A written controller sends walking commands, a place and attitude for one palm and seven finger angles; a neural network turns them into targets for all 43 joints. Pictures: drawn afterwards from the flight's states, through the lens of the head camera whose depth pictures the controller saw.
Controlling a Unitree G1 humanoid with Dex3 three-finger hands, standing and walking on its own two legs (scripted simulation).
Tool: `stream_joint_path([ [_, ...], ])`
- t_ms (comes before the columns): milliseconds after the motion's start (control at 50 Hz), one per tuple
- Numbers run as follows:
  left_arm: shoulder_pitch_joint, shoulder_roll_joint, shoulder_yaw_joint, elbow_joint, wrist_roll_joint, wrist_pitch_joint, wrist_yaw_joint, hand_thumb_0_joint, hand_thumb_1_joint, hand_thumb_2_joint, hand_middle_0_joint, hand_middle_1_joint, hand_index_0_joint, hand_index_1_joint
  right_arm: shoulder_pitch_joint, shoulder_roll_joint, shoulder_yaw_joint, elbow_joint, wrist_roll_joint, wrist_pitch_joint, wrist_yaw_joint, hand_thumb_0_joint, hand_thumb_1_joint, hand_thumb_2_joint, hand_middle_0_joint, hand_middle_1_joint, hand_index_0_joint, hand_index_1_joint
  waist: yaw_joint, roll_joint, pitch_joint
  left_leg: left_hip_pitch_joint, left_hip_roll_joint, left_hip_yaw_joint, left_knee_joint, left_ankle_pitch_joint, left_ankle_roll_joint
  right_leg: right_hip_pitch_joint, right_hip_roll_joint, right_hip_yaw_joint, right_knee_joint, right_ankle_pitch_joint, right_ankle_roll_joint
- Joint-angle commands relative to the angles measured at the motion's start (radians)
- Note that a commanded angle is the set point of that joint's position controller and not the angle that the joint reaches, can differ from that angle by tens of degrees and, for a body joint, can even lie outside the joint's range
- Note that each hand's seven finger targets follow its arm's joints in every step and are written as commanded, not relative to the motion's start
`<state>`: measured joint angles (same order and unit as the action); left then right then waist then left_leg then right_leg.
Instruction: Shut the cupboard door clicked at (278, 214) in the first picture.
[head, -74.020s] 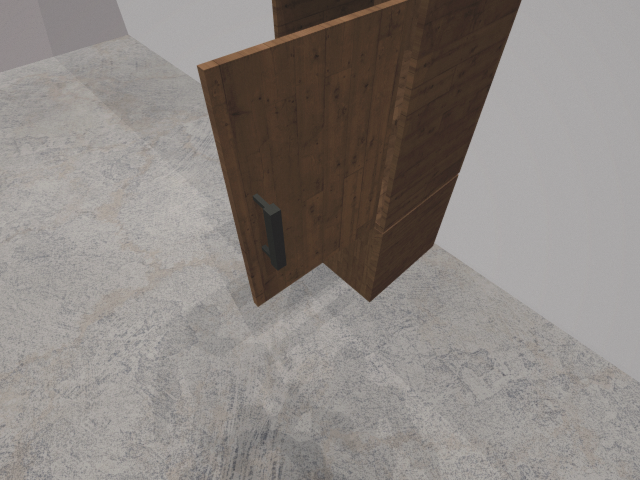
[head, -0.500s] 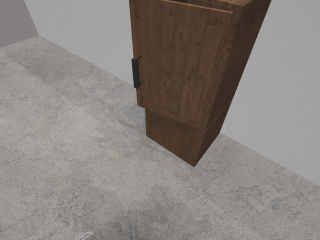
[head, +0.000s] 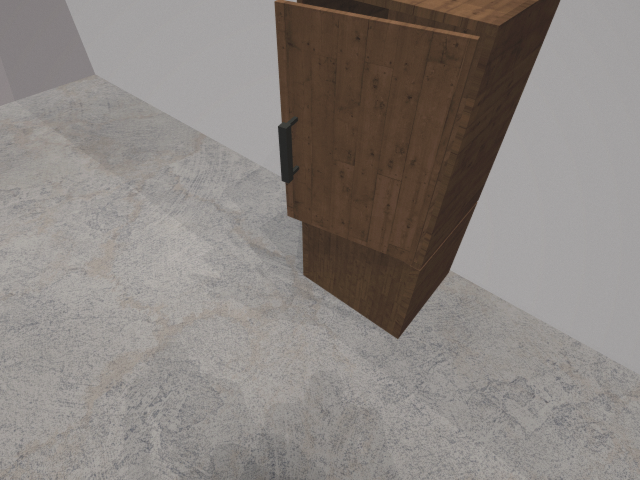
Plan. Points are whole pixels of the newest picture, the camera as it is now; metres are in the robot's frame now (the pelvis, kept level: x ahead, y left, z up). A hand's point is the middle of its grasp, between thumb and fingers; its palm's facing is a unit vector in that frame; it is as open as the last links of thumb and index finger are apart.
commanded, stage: let the arm hang, fingers relaxed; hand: left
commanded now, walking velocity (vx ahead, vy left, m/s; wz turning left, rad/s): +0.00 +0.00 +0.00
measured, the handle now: (290, 150) +0.88 +0.12 -0.08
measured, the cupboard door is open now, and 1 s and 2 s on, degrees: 11 11 11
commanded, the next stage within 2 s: look to check the result in 0.34 s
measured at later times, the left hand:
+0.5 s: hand out of the picture +0.00 +0.18 -0.18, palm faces +0.02 -0.98 -0.19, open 7.4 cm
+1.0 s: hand out of the picture +0.06 +0.21 -0.17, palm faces +0.00 -0.97 -0.26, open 7.4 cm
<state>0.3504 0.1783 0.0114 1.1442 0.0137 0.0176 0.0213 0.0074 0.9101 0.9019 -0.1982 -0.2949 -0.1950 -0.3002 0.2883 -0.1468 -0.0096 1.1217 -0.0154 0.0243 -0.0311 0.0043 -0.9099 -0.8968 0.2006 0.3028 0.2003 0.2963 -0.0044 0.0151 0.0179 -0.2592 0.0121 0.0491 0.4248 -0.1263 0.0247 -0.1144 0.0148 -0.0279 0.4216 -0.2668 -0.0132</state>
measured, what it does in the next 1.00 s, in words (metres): stands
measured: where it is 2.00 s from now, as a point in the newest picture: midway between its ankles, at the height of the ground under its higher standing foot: outside the picture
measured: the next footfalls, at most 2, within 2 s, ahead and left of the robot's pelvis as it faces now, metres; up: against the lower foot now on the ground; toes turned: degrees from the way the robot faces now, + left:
right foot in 1.76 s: +0.11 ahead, -0.14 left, +0.00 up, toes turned +22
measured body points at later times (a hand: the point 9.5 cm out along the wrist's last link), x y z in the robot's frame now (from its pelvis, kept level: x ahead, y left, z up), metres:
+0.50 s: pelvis +0.01 +0.00 +0.00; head +0.02 +0.01 +0.45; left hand +0.00 +0.23 -0.16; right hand +0.00 -0.23 -0.16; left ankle +0.07 +0.10 -0.74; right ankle -0.02 -0.11 -0.74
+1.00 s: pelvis +0.03 +0.00 +0.00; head +0.03 +0.00 +0.45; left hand +0.06 +0.26 -0.15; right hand +0.08 -0.27 -0.14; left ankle +0.07 +0.10 -0.74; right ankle -0.02 -0.11 -0.74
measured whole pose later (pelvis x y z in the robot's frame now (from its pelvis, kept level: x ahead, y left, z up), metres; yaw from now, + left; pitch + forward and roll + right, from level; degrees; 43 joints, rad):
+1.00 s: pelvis +0.03 +0.00 +0.00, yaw +0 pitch -2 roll +0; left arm 0.21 0.25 0.01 1.13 0.01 0.00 0.01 0.01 0.90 0.90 -0.20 -0.30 -0.20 -0.30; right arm 0.16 -0.25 -0.01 1.13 -0.01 0.01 -0.02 0.00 -0.91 -0.90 0.20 0.30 0.20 0.30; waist -0.01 0.00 0.04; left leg -0.20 0.01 0.06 0.37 -0.14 0.02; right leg -0.04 0.01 -0.02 0.35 -0.27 -0.01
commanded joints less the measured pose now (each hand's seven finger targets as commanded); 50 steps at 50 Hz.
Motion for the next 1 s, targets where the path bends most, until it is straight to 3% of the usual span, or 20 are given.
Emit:
stream_joint_path([
  [0,0.061,0.086,0.014,-0.027,0.004,-0.016,0.011,0.000,0.900,0.900,-0.200,-0.300,-0.200,-0.300,0.049,-0.121,-0.022,-0.035,-0.001,-0.015,-0.006,0.000,-0.900,-0.900,0.200,0.300,0.200,0.300,0.001,-0.028,0.099,0.023,0.093,-0.135,-0.127,-0.192,0.013,-0.169,-0.086,0.095,-0.122,-0.093,-0.038],
  [240,0.035,0.088,0.019,-0.038,0.002,-0.022,0.010,0.000,0.900,0.900,-0.200,-0.300,-0.200,-0.300,0.035,-0.119,-0.020,-0.033,-0.001,-0.024,-0.006,0.000,-0.900,-0.900,0.200,0.300,0.200,0.300,0.000,0.014,0.091,0.038,0.085,-0.128,-0.119,-0.130,0.008,-0.151,-0.094,0.093,-0.120,-0.039,-0.036],
  [440,0.007,0.119,0.024,-0.037,0.000,-0.027,0.008,0.000,0.900,0.900,-0.200,-0.300,-0.200,-0.300,0.016,-0.158,-0.024,-0.034,0.002,-0.031,-0.008,0.000,-0.900,-0.900,0.200,0.300,0.200,0.300,-0.001,0.008,0.045,0.082,0.094,-0.129,-0.106,-0.050,0.011,-0.109,-0.098,0.090,-0.118,0.014,-0.037],
  [640,-0.039,0.162,0.027,-0.037,0.001,-0.028,0.006,0.000,0.900,0.900,-0.200,-0.300,-0.200,-0.300,-0.033,-0.204,-0.027,-0.035,0.004,-0.032,-0.006,0.000,-0.900,-0.900,0.200,0.300,0.200,0.300,-0.002,-0.005,0.052,0.105,0.104,-0.133,-0.119,-0.034,0.013,-0.099,-0.103,0.095,-0.133,0.021,-0.036],
  [760,-0.060,0.197,0.028,-0.044,0.002,-0.034,0.005,0.000,0.900,0.900,-0.200,-0.300,-0.200,-0.300,-0.067,-0.232,-0.029,-0.041,0.007,-0.034,-0.003,0.000,-0.900,-0.900,0.200,0.300,0.200,0.300,0.001,-0.028,0.034,0.134,0.106,-0.123,-0.106,0.040,0.013,-0.081,-0.113,0.099,-0.148,0.077,-0.034],
  [980,-0.117,0.232,0.031,-0.052,0.002,-0.037,0.003,0.000,0.900,0.900,-0.200,-0.300,-0.200,-0.300,-0.117,-0.265,-0.025,-0.043,0.004,-0.038,0.000,0.000,-0.900,-0.900,0.200,0.300,0.200,0.300,-0.001,-0.008,0.014,0.156,0.110,-0.120,-0.107,0.103,0.006,-0.043,-0.122,0.106,-0.159,0.144,-0.031],
])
